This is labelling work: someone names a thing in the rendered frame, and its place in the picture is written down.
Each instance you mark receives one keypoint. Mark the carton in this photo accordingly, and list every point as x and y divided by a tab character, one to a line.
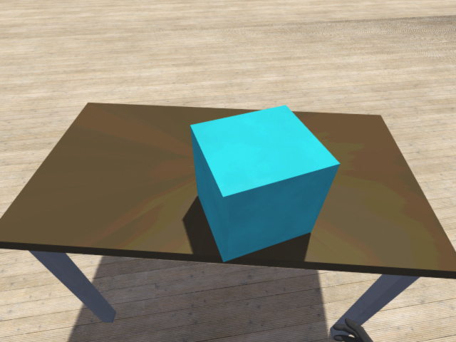
262	178

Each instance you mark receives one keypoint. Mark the robot right hand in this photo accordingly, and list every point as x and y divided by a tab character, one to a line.
354	329

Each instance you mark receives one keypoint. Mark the table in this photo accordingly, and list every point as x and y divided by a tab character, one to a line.
121	182

